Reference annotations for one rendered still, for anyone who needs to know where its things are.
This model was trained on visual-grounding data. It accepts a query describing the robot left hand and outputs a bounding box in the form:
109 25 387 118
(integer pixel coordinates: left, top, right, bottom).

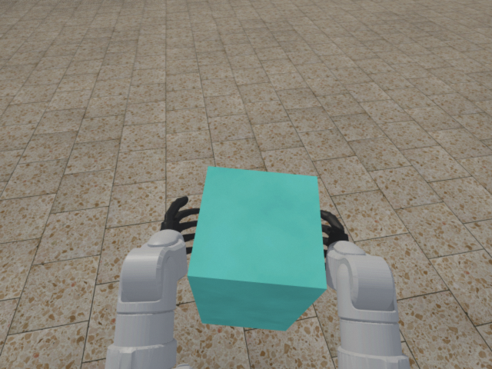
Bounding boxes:
160 196 200 254

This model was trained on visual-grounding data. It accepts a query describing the right robot forearm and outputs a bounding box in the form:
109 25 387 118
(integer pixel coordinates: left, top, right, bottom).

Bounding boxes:
326 241 411 369

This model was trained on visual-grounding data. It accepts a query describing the robot right hand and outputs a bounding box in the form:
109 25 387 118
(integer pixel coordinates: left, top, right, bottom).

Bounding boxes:
320 210 349 270

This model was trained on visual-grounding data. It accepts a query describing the left robot forearm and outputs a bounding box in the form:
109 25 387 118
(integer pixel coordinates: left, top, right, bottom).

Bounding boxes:
105 229 188 369

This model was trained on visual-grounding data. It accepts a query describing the carton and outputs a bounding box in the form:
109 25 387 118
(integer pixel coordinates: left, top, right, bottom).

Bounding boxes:
188 166 327 331

